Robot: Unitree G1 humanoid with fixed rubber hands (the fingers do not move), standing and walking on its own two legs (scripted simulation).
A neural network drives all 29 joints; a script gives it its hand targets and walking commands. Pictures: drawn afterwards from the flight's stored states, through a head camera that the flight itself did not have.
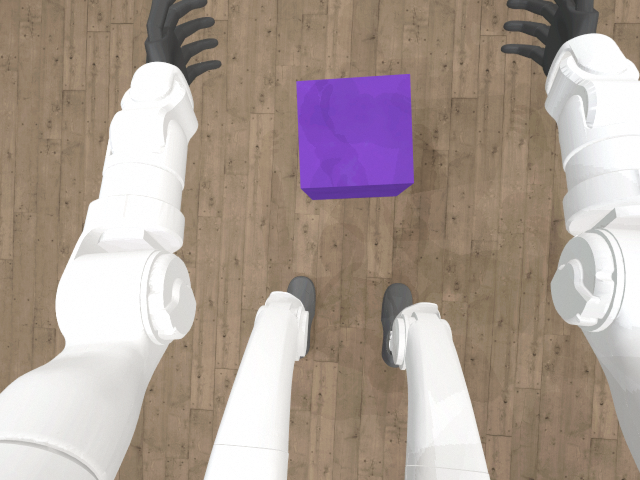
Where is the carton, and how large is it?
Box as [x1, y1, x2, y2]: [296, 74, 413, 199]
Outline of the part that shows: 409,74 296,81 300,186 312,199 397,195 413,183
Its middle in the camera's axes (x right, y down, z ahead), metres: +0.07 -0.20 +0.84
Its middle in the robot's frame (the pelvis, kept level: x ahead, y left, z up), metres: +0.54 +0.02 -0.52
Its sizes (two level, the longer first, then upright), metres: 0.210 0.200 0.250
